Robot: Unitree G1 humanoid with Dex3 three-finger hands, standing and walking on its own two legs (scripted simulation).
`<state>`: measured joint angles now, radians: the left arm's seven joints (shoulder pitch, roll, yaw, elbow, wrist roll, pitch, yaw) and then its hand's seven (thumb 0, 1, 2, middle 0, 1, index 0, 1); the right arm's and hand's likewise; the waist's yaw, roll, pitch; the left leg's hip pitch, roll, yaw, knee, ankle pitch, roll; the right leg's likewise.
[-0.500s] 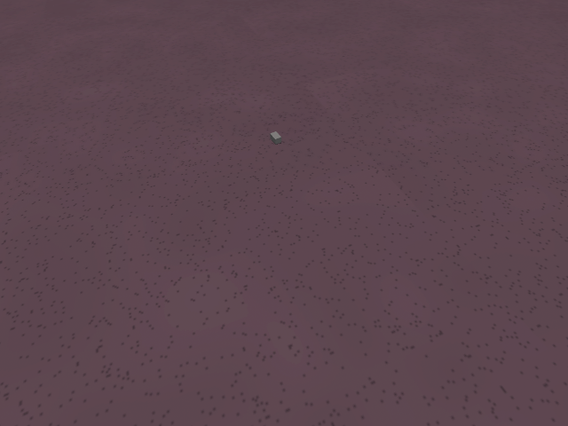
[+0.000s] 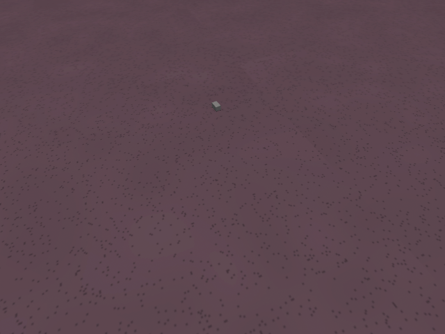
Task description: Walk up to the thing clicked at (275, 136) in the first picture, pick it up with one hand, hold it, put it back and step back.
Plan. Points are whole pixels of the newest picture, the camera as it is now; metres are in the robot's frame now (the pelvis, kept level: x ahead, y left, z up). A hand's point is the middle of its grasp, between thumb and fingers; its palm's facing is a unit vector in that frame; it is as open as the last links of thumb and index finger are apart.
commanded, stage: stand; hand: left
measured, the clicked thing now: (216, 106) +1.74 +0.15 -0.76
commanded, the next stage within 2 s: walk up in 0.62 s
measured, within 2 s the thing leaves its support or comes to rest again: neither
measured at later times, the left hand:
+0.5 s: hand out of the picture +0.08 +0.25 -0.16, palm faces -0.02 -0.94 -0.34, open 7.4 cm
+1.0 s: hand (117, 293) +0.23 +0.27 -0.13, palm faces -0.21 -0.82 -0.53, open 7.4 cm
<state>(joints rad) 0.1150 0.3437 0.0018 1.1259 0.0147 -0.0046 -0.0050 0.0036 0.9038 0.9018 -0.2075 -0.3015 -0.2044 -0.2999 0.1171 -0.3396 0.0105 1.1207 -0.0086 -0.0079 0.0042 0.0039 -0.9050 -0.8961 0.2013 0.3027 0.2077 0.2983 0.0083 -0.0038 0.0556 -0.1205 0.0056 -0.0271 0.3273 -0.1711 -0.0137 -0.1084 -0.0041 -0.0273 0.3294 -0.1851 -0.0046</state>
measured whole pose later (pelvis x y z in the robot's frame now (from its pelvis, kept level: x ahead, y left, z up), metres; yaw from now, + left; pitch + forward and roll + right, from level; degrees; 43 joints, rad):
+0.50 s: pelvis +0.01 +0.00 +0.00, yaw +0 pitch -2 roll +0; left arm 0.12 0.34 0.00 1.12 0.01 -0.01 0.00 0.00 0.90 0.90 -0.21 -0.30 -0.20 -0.30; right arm 0.11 -0.34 0.01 1.12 -0.01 -0.01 0.00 0.00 -0.91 -0.90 0.20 0.30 0.21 0.30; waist 0.01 0.00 0.05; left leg -0.11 0.01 -0.03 0.32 -0.18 -0.02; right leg -0.10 0.00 -0.03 0.32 -0.19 -0.01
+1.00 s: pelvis +0.09 -0.03 -0.03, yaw -14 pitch -2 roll -1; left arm 0.30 0.46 0.09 0.93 0.01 -0.09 -0.01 0.00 0.90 0.90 -0.21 -0.30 -0.21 -0.30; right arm 0.20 -0.47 -0.11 0.89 -0.06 0.04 0.11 0.01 -0.91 -0.90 0.20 0.30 0.21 0.30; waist -0.01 0.11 0.05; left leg -0.29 0.05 -0.01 1.02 -0.54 0.01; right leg -0.33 -0.04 -0.11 0.70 -0.34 -0.02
